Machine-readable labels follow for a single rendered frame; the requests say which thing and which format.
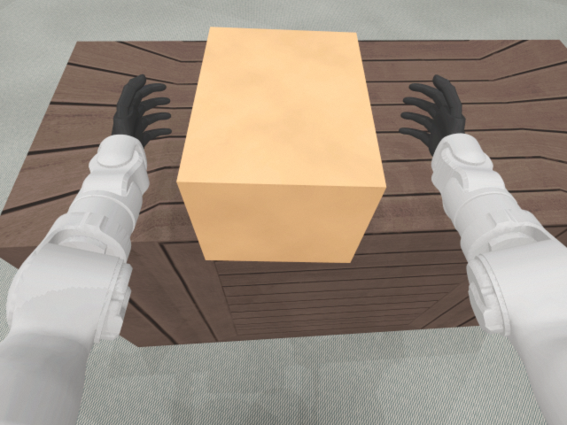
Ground robot left hand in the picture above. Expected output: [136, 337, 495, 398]
[112, 74, 172, 147]

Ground robot right hand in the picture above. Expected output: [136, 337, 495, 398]
[399, 74, 466, 156]

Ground right robot upper arm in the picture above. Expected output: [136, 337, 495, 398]
[466, 239, 567, 425]

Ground robot right forearm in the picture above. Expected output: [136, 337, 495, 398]
[431, 134, 567, 263]

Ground robot left forearm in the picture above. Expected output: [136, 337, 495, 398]
[6, 135, 150, 329]

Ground pedestal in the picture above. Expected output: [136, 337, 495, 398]
[0, 40, 567, 347]

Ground carton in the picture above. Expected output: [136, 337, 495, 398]
[176, 27, 386, 263]

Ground left robot upper arm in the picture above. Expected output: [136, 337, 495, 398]
[0, 243, 133, 425]

